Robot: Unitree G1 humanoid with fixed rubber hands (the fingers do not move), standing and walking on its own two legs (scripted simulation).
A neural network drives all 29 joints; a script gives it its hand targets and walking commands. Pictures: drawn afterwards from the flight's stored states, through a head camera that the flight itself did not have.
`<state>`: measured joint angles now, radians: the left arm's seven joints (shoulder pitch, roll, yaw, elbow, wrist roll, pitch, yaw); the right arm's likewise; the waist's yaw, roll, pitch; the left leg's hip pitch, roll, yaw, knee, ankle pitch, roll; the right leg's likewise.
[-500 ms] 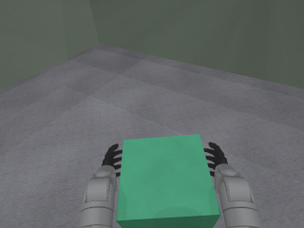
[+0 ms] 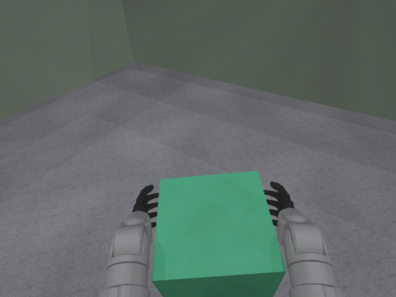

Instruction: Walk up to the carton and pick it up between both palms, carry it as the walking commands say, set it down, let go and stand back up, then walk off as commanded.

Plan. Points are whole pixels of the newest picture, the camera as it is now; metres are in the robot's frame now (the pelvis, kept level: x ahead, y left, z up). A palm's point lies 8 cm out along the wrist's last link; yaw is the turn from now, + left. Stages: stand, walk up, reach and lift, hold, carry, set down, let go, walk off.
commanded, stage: hold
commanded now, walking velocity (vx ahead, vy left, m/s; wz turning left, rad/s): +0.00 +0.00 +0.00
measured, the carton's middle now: (215, 245) +0.25 -0.01 -0.03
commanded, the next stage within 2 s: carry in 0.90 s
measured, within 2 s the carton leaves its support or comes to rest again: neither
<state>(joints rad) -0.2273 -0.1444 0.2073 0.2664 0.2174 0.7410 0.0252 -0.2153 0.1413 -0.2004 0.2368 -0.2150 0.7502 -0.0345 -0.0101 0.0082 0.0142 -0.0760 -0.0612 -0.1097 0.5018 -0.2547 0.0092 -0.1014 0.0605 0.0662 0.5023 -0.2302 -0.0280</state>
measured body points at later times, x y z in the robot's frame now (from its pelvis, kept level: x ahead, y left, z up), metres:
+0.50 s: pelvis +0.00 -0.01 +0.00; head -0.05 -0.01 +0.45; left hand +0.30 +0.15 +0.04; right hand +0.30 -0.16 +0.04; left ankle +0.02 +0.12 -0.74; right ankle +0.04 -0.10 -0.74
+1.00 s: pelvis +0.02 +0.00 +0.00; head -0.03 +0.00 +0.45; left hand +0.30 +0.15 +0.04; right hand +0.30 -0.15 +0.04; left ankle +0.03 +0.12 -0.74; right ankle +0.04 -0.10 -0.74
